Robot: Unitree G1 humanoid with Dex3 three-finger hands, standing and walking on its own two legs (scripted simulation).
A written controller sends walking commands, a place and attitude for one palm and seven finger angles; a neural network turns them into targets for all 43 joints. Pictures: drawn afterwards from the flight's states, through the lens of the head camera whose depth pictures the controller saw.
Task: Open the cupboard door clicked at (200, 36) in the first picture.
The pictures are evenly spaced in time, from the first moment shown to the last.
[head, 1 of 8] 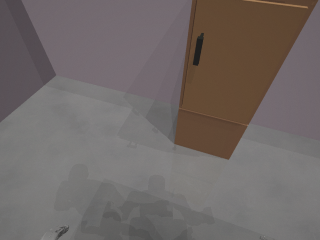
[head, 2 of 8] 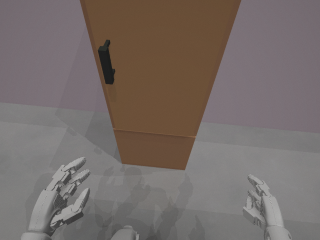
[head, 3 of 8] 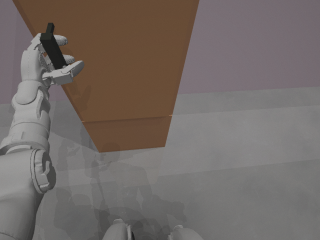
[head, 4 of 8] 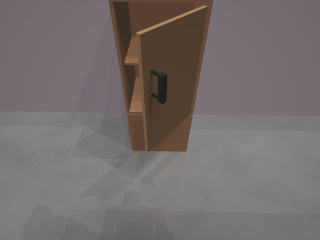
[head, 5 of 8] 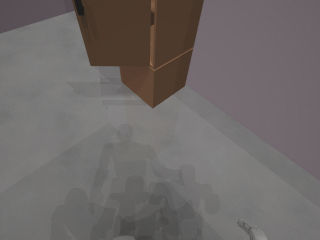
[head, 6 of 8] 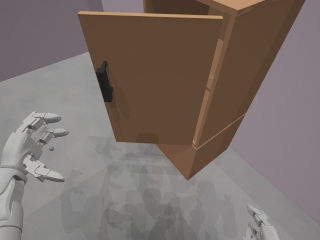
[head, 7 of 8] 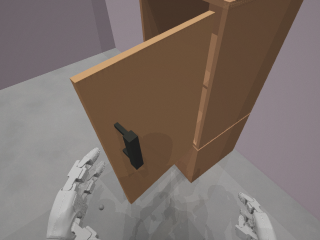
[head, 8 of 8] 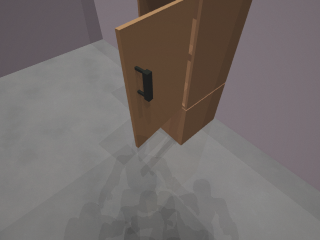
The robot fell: no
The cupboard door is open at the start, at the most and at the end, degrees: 0 99 98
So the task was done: yes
